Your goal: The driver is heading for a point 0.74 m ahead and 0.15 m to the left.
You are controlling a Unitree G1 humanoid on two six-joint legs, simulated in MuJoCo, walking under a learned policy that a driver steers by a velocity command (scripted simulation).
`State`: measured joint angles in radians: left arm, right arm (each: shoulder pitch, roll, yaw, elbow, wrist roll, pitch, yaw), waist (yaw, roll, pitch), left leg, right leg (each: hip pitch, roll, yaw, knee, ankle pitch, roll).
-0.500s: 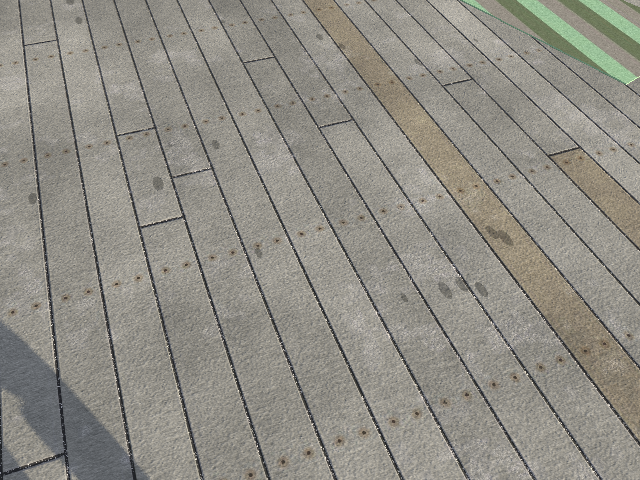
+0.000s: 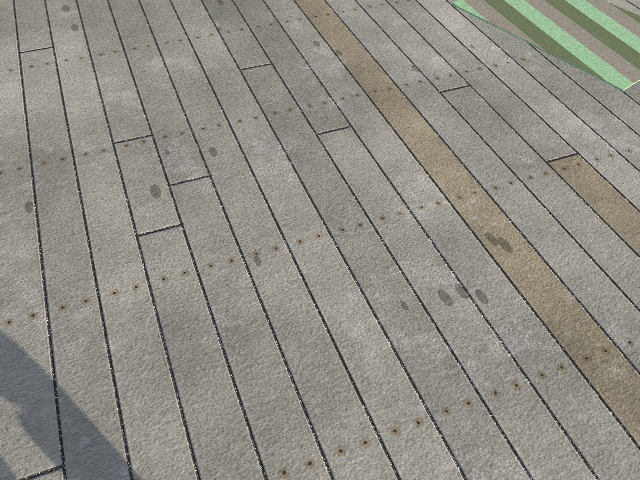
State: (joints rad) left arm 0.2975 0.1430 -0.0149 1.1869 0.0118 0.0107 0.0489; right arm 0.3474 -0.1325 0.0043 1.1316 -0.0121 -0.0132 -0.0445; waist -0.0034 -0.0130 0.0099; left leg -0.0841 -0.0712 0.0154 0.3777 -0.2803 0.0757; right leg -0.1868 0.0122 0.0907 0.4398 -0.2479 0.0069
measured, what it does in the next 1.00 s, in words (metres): walks ahead, turning left: right foot, then left foot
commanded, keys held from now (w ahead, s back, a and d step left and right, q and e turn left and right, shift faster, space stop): w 0.38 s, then w+q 0.62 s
